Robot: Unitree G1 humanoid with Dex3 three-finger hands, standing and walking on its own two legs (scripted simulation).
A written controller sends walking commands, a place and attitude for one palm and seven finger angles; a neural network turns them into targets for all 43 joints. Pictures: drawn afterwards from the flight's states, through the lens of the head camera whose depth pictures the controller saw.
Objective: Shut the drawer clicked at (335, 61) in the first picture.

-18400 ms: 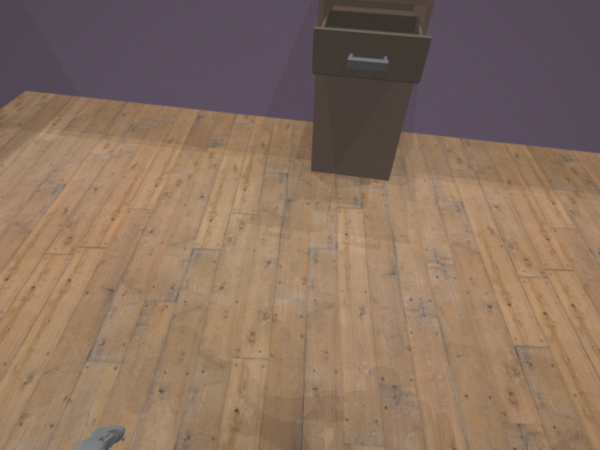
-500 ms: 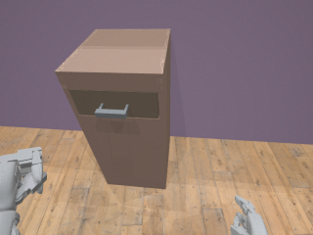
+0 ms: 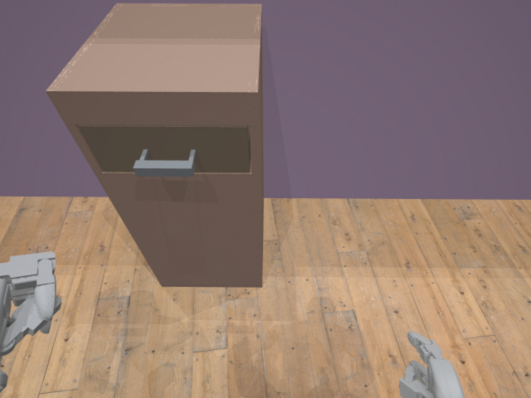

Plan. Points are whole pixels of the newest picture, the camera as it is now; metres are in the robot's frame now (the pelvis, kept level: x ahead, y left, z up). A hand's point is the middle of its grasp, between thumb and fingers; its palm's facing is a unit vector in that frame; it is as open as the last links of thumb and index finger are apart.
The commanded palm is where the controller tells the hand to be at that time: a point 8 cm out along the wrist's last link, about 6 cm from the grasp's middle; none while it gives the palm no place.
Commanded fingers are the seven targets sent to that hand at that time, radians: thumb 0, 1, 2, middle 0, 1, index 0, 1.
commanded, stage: step back with the hand held close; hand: left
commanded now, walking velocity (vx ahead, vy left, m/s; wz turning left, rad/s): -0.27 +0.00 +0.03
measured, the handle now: (166, 161) +0.59 +0.25 -0.03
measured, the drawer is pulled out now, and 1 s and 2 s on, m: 0.00 0.00 0.00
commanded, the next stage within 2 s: stop stepping back and stand still in 1.08 s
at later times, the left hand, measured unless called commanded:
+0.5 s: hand (10, 370) +0.13 +0.24 +0.16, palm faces +0.38 -0.82 -0.42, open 3.2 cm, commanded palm +0.06 +0.29 +0.17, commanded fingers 0.00 0.90 0.90 -1.40 -1.60 -1.40 -1.60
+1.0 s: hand out of the picture +0.04 +0.23 +0.17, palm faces +0.35 -0.79 -0.50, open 3.2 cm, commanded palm -0.02 +0.28 +0.17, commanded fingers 0.00 0.90 0.90 -1.40 -1.60 -1.40 -1.60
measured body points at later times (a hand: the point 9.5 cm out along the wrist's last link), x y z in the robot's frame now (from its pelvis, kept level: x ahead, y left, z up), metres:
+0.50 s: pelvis -0.07 +0.00 -0.02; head -0.04 +0.02 +0.43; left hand +0.10 +0.28 +0.18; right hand +0.11 -0.23 -0.08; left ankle -0.01 +0.09 -0.74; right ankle +0.03 -0.13 -0.74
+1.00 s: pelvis -0.14 -0.01 -0.02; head -0.12 +0.02 +0.43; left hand +0.02 +0.27 +0.20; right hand +0.05 -0.25 -0.08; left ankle -0.02 +0.09 -0.73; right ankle -0.06 -0.13 -0.74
